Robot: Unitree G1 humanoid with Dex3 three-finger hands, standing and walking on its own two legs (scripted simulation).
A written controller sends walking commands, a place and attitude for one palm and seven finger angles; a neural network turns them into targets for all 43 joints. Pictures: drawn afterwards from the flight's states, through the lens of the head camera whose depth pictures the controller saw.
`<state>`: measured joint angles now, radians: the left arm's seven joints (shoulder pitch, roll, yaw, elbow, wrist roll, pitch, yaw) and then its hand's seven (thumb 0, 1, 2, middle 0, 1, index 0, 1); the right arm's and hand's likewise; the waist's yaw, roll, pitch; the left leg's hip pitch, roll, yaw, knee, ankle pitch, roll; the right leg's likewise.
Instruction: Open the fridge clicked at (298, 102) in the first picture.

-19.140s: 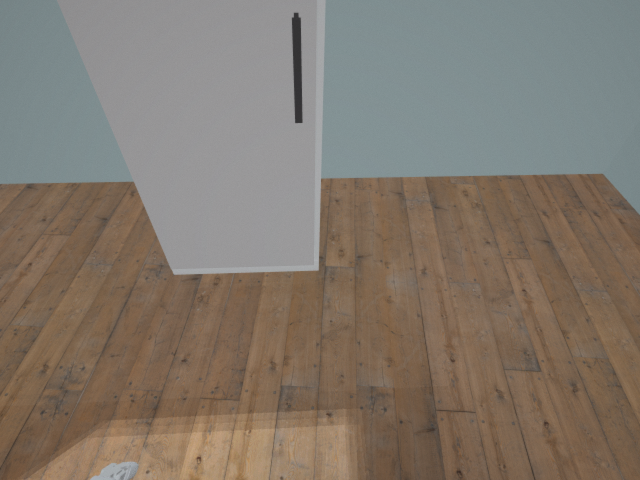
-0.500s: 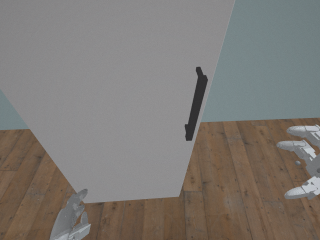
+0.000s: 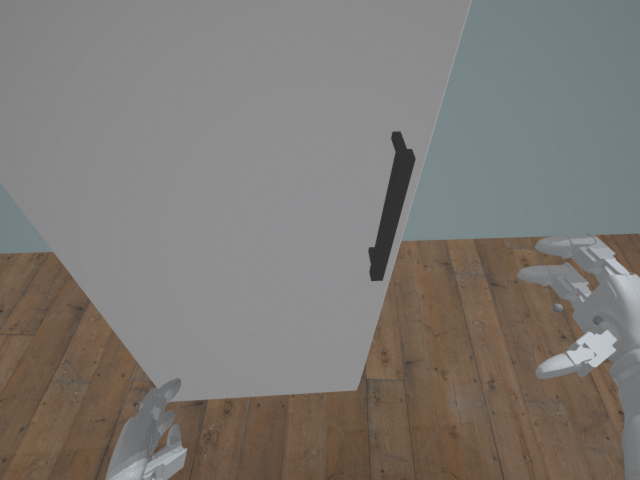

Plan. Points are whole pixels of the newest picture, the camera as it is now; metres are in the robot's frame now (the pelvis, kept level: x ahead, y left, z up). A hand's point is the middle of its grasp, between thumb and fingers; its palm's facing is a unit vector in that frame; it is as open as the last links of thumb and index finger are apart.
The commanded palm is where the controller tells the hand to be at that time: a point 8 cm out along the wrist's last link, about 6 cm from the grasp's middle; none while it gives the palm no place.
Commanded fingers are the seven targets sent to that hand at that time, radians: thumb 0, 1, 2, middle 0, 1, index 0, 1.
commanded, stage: move the hooked fingers beside the handle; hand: right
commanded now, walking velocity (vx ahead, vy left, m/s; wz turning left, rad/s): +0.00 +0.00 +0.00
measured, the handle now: (385, 215) +0.45 -0.06 +0.10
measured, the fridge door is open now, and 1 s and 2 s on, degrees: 0 0 0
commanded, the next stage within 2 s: none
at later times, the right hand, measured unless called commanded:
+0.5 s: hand (513, 279) +0.34 -0.20 +0.11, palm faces -0.09 +1.00 -0.03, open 14.0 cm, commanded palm +0.32 -0.25 +0.11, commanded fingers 0.00 0.50 -0.30 0.30 1.20 0.30 1.20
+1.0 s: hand (466, 252) +0.38 -0.16 +0.11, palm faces -0.11 +0.99 -0.02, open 14.0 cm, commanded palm +0.35 -0.21 +0.11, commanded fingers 0.00 0.50 -0.30 0.30 1.20 0.30 1.20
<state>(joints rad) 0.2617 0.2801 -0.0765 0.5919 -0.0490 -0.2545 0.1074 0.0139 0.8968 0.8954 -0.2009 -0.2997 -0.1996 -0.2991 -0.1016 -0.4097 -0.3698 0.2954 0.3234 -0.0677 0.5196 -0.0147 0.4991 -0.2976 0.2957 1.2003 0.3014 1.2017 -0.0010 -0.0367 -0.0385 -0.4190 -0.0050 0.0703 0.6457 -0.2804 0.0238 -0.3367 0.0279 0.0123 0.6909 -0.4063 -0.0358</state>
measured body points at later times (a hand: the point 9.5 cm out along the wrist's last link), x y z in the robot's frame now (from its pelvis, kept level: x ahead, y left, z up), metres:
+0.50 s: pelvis +0.01 +0.00 +0.00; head +0.03 +0.01 +0.45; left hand +0.16 +0.25 -0.08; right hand +0.34 -0.26 +0.11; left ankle +0.03 +0.11 -0.72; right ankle -0.03 -0.09 -0.72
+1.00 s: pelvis +0.01 +0.01 +0.00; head +0.03 +0.03 +0.45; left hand +0.13 +0.26 -0.10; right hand +0.38 -0.21 +0.11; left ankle +0.03 +0.11 -0.72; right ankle -0.03 -0.09 -0.72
